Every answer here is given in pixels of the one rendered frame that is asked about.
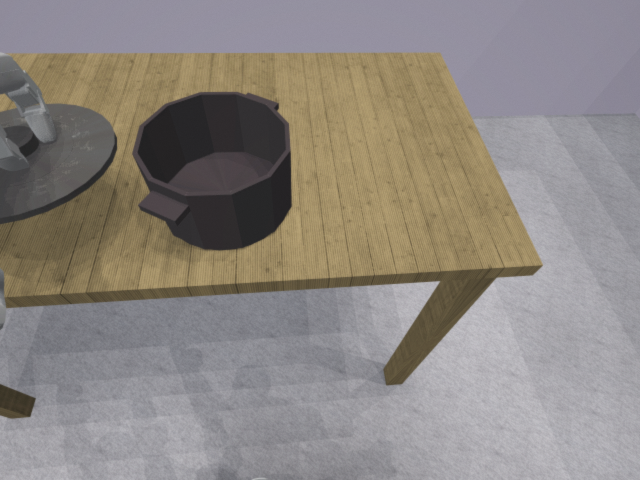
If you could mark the table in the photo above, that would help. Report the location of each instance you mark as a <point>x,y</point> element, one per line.
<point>391,183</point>

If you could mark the knob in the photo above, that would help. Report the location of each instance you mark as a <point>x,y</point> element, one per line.
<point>24,138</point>

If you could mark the lid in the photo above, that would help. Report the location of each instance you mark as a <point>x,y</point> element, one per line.
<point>59,170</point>

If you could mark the left robot hand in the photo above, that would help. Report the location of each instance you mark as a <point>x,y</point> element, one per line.
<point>20,88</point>

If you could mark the pot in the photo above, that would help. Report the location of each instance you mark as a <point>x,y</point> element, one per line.
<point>218,168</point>

